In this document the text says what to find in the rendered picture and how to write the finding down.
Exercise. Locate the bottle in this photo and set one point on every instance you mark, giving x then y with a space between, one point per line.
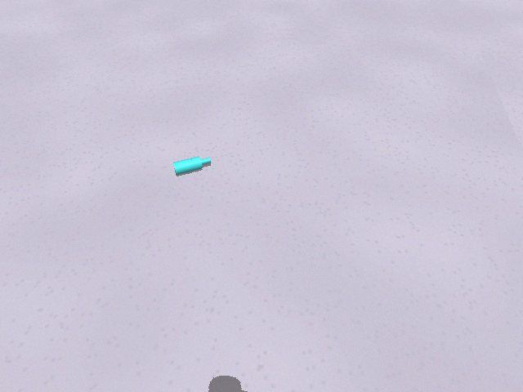
190 164

